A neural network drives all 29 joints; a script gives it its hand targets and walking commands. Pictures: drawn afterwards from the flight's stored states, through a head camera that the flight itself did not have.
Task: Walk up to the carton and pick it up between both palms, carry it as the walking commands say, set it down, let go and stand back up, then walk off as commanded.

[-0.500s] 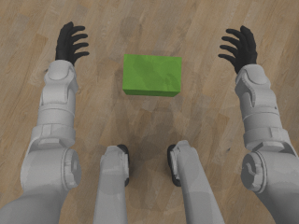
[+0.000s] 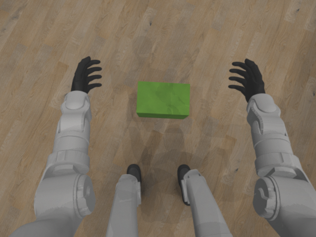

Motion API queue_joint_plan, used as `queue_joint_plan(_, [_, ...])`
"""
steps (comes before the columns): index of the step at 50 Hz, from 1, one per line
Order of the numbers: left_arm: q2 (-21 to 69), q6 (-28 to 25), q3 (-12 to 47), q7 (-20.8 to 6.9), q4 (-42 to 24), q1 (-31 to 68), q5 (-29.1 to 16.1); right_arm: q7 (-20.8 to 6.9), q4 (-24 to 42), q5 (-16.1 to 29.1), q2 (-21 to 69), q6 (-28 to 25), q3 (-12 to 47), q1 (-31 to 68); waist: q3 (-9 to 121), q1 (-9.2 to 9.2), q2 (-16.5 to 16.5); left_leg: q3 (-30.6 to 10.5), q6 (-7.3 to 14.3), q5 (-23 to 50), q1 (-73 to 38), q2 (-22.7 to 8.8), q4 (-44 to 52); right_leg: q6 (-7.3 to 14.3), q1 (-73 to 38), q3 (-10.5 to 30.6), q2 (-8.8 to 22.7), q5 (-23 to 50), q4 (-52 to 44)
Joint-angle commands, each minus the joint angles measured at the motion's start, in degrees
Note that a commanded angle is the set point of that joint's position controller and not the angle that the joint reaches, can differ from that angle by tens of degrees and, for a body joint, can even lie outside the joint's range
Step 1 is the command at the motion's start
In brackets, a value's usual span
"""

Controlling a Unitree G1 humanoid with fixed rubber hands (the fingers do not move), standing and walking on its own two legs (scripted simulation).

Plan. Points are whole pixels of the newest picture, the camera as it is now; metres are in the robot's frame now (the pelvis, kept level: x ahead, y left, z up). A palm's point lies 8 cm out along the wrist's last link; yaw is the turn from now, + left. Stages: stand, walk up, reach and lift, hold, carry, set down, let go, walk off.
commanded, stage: let go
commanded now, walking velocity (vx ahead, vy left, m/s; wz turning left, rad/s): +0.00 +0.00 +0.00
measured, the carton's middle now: (162, 101) +0.51 -0.05 -0.58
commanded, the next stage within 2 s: stand in 1.10 s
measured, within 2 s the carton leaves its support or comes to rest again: neither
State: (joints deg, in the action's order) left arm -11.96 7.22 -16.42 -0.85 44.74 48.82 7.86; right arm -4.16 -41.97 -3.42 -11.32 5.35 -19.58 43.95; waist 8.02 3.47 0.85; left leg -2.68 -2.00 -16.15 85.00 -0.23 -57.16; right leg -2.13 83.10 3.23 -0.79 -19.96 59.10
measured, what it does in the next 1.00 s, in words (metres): rises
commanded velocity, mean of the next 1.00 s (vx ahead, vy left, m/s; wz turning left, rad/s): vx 0.00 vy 0.00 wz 0.00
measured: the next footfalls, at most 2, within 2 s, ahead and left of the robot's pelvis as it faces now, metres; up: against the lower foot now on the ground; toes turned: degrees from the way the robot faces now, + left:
none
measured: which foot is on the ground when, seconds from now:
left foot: down 0.00-1.00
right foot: down 0.00-1.00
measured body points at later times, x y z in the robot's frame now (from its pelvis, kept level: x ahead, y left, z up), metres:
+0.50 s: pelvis +0.06 +0.00 +0.09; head +0.17 +0.02 +0.53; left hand +0.30 +0.23 -0.01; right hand +0.29 -0.23 +0.01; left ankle +0.07 +0.14 -0.63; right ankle +0.04 -0.14 -0.63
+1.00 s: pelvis +0.06 +0.00 +0.11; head +0.08 +0.00 +0.56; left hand +0.24 +0.24 +0.03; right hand +0.25 -0.23 +0.04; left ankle +0.07 +0.14 -0.63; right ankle +0.04 -0.14 -0.63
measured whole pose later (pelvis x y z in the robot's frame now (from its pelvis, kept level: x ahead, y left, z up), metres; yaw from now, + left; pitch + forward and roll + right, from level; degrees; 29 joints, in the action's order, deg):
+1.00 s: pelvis +0.06 +0.00 +0.11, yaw +1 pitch -6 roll +0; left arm -12.1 7.6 -3.0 -4.3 23.7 -12.2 0.9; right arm -4.5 -23.4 -2.1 -12.1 8.3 -2.6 -11.3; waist -8.2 -0.2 -0.4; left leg -2.1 -1.4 -14.0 4.3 -0.4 -24.6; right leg -1.3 1.7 2.8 0.8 -16.7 24.6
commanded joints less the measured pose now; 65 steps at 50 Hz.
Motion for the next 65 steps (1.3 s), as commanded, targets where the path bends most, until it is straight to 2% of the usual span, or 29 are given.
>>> queue_joint_plan(1, [-3.7, -0.4, 1.1, 1.9, -12.3, -1.3, 0.6, -0.9, 11.3, -0.5, -8.7, -0.6, 0.5, -2.3, 58.1, 0.74, 2.5, 3.9, -0.6, 26.3, -47.6, 4.3, 0.7, -0.3, -26.4, -7.5, -3.9, 26.3, -4.1])
queue_joint_plan(4, [-2.9, 0.1, 3.5, 2.7, -20.5, -9.7, -0.6, -1.6, 17.4, 0.1, -9.8, -0.2, 3.5, -10.4, 57.2, 0.70, 1.5, 3.4, -0.4, 27.7, -52.2, 4.4, 3.3, -0.1, -33.0, -6.2, -4.0, 28.0, -6.9])
queue_joint_plan(7, [-3.2, -0.5, 4.8, 2.6, -24.4, -15.9, -2.3, -2.0, 20.2, 1.5, -9.2, -0.5, 6.2, -16.2, 51.3, -0.12, -0.7, 3.4, 0.1, 25.2, -49.9, 4.4, 6.8, 0.0, -41.4, -4.3, -3.3, 29.8, -9.7])
queue_joint_plan(11, [-2.8, -2.5, 6.6, 1.5, -23.0, -24.6, -4.3, -2.3, 19.2, 2.0, -7.5, -1.9, 8.8, -24.6, 40.8, -1.25, -1.8, 3.3, 0.5, 21.9, -49.8, 4.3, 11.1, -0.2, -46.5, -3.1, -2.3, 29.1, -14.2])
queue_joint_plan(18, [-2.5, -4.9, 9.1, 0.4, -17.0, -38.3, -5.6, -1.8, 14.8, 2.9, -5.9, -4.9, 11.7, -37.9, 19.1, -1.68, -1.2, 2.8, -0.3, 11.8, -56.8, 3.8, 20.1, 0.1, -47.7, -3.8, -1.6, 18.8, -23.7])
queue_joint_plan(28, [-4.6, -7.6, 10.7, -0.9, -23.4, -54.0, -6.8, 0.0, 20.8, 3.8, -5.6, -6.3, 14.1, -52.2, 8.0, -2.22, 0.3, 3.0, 0.0, 18.9, -76.2, 4.2, 30.3, 0.7, -66.4, -4.5, -2.9, 22.1, -33.5])
queue_joint_plan(33, [-4.4, -6.2, 11.7, -2.1, -24.5, -56.9, -7.4, -0.1, 21.5, 3.8, -6.0, -4.7, 15.2, -52.9, -1.5, -2.64, 0.9, 3.4, 0.1, 17.1, -79.4, 3.9, 34.7, 0.9, -71.3, -5.0, -3.6, 19.2, -37.5])
queue_joint_plan(38, [-4.6, -3.7, 12.1, -2.9, -25.3, -59.4, -7.1, -0.6, 22.2, 2.4, -6.0, -2.1, 15.4, -54.0, -8.0, -3.54, -0.4, 3.9, 0.1, 13.2, -81.6, 3.6, 37.0, 0.8, -74.7, -5.2, -3.7, 14.9, -39.3])
queue_joint_plan(43, [-5.3, -1.3, 12.0, -3.5, -25.8, -58.6, -7.0, -0.6, 23.0, 1.3, -6.4, 0.5, 15.0, -53.1, -13.3, -3.60, -1.4, 4.3, 0.0, 9.0, -83.5, 3.7, 37.2, 1.0, -74.8, -5.3, -3.3, 10.3, -40.1])
queue_joint_plan(48, [-5.4, -0.2, 11.8, -3.5, -26.5, -58.9, -6.9, -0.2, 23.9, 1.2, -6.4, 2.2, 15.1, -53.6, -13.1, -3.45, -1.2, 4.3, 0.4, 11.1, -85.2, 4.1, 35.5, 1.0, -75.2, -4.9, -3.1, 11.8, -39.4])
queue_joint_plan(55, [-6.3, -1.2, 11.6, -1.8, -26.7, -59.3, -6.9, 1.8, 24.5, 1.6, -4.9, 6.0, 17.2, -52.1, -9.6, -3.77, -1.0, 4.2, 1.2, 15.7, -86.1, 4.3, 32.4, 1.2, -73.9, -4.3, -2.5, 14.7, -37.0])
queue_joint_plan(56, [-13.4, -2.8, 10.3, 0.7, -17.9, -60.2, -5.2, 4.3, 16.1, 1.2, -13.5, 1.9, 14.4, -52.3, -11.3, -3.64, 0.1, 2.8, 0.5, 11.5, -76.3, -1.0, 30.5, -0.8, -69.5, -2.4, 2.0, 12.4, -37.7])
queue_joint_plan(58, [-12.8, -4.2, 11.0, 1.8, -16.0, -60.6, -4.7, 5.2, 13.9, 0.8, -12.6, -1.1, 15.1, -53.1, -10.4, -3.14, -1.5, 1.0, 0.7, 6.6, -75.3, -1.5, 30.9, -0.5, -68.9, -1.0, 2.5, 8.6, -38.4])
queue_joint_plan(60, [-12.0, -5.0, 11.5, 1.9, -14.5, -59.7, -4.7, 5.1, 11.9, 0.8, -12.0, -2.6, 15.6, -52.3, -9.3, -3.23, -1.6, 0.2, 0.8, 5.3, -74.9, -1.7, 31.2, -0.1, -69.3, -0.5, 2.6, 7.2, -38.4])
queue_joint_plan(65, [-13.1, -6.0, 11.8, 1.8, -10.4, -59.0, -5.1, 5.0, 7.4, 0.9, -13.5, -4.3, 15.7, -51.8, -5.2, -3.53, -0.9, -0.6, 1.3, 13.6, -76.4, -2.9, 30.6, 0.4, -72.2, -0.3, 3.2, 15.6, -36.6])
